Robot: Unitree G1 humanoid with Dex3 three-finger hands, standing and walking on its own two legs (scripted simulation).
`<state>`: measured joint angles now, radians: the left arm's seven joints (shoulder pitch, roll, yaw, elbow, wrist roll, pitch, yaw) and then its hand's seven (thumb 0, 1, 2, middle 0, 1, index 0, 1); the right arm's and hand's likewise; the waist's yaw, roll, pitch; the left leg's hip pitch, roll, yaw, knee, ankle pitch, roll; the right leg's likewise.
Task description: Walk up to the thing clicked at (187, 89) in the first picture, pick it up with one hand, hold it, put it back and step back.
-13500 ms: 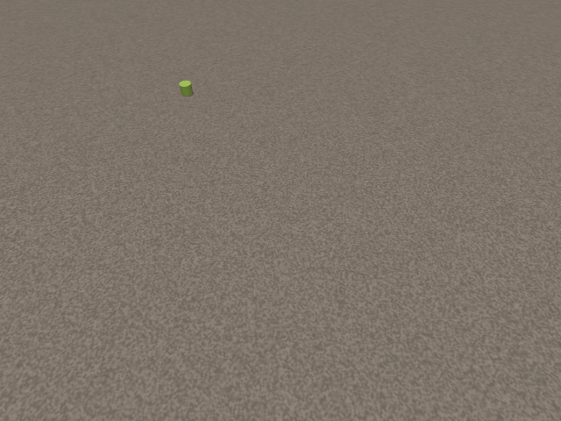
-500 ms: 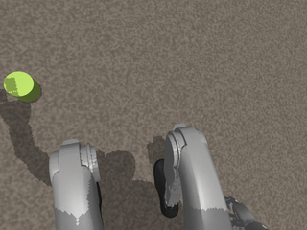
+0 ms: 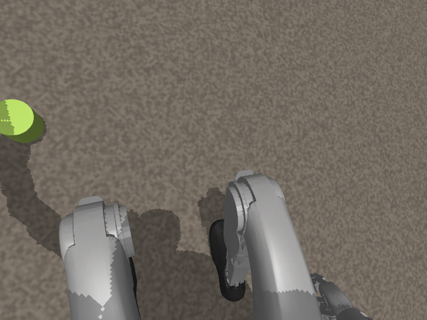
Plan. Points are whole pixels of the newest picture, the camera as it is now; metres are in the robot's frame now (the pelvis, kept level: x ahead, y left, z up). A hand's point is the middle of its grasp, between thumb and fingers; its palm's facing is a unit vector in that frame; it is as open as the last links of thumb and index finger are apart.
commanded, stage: rise first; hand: left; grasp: from above
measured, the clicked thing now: (18, 122) +0.49 +0.33 -0.29
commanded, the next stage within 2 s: approach in 0.96 s
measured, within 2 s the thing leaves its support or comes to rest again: neither
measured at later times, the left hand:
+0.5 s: hand out of the picture +0.44 +0.38 -0.17, palm faces -0.46 -0.09 -0.88, open 14.0 cm
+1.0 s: hand out of the picture +0.44 +0.38 -0.17, palm faces -0.45 -0.09 -0.89, open 13.8 cm
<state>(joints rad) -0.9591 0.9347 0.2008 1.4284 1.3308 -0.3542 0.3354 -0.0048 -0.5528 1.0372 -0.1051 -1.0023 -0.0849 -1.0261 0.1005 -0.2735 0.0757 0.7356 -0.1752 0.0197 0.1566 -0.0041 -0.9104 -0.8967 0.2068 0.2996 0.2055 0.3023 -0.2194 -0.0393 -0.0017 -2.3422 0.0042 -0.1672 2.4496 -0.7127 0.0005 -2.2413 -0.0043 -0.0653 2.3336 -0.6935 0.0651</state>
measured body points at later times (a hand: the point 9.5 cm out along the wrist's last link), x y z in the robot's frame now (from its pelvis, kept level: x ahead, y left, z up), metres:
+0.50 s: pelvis +0.00 +0.00 +0.00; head +0.25 +0.10 +0.35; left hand +0.46 +0.38 -0.12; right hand +0.06 -0.27 -0.10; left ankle +0.06 +0.12 -0.29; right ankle +0.10 -0.14 -0.29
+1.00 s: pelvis +0.00 +0.00 +0.00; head +0.25 +0.10 +0.36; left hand +0.46 +0.38 -0.11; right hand +0.06 -0.27 -0.09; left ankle +0.06 +0.12 -0.29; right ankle +0.10 -0.14 -0.29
